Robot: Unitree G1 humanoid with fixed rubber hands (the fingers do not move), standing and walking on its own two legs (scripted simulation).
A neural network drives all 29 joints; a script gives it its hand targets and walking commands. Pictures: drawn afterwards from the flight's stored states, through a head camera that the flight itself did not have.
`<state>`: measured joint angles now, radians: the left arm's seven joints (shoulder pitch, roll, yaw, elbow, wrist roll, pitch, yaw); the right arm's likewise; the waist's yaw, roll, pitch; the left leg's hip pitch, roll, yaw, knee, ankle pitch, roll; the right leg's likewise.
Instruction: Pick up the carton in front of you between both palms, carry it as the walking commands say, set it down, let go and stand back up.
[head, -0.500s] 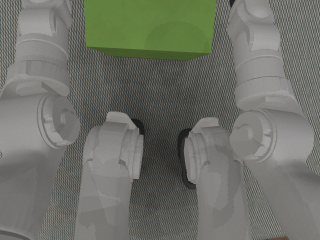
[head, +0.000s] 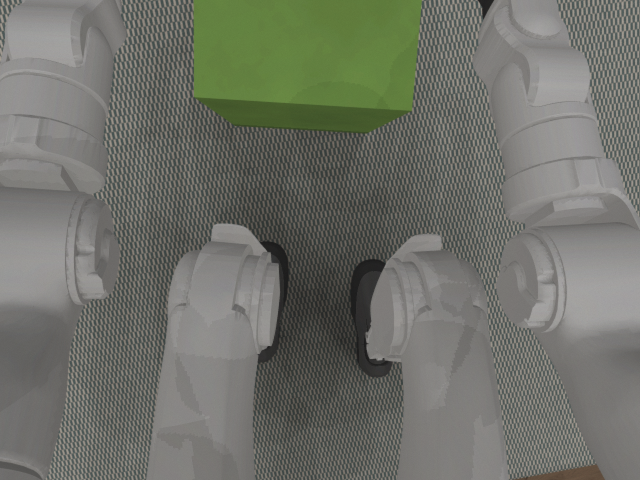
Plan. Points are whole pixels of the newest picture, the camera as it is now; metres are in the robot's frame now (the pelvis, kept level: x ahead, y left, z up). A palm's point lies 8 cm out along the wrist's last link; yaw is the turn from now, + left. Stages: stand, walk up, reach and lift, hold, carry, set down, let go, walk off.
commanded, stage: set down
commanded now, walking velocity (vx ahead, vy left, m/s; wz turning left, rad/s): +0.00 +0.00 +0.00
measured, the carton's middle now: (306, 36) +0.56 +0.05 -0.26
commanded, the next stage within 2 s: let go in 0.80 s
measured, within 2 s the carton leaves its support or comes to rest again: neither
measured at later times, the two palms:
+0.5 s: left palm out of the picture +0.56 +0.26 +0.04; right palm out of the picture +0.57 -0.14 +0.04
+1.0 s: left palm out of the picture +0.52 +0.26 +0.17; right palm out of the picture +0.53 -0.15 +0.16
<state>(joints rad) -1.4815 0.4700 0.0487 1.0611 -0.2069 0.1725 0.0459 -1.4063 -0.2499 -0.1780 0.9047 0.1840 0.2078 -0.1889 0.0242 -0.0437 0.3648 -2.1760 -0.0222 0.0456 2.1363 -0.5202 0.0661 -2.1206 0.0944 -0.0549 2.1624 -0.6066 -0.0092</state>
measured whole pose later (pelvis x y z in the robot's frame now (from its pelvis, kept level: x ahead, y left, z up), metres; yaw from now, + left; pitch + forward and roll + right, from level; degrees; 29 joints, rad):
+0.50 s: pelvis +0.03 +0.00 +0.14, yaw +1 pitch +45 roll -1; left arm -1.25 0.44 0.23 0.92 -0.10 0.20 -0.04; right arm -1.19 -0.20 -0.21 0.74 0.09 0.25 -0.16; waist 0.01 -0.04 0.04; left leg -1.95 -0.04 0.01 1.62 -0.45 0.04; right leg -1.91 0.10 -0.01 1.64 -0.52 -0.01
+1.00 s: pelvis +0.06 +0.00 +0.28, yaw +2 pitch +42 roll -1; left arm -1.00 0.35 0.32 0.89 0.08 0.13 -0.10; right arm -0.91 -0.13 -0.26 0.70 -0.07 0.18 -0.10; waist 0.01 -0.02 -0.01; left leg -1.47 -0.06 -0.02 1.03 -0.28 0.03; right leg -1.43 0.08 0.03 1.04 -0.34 -0.01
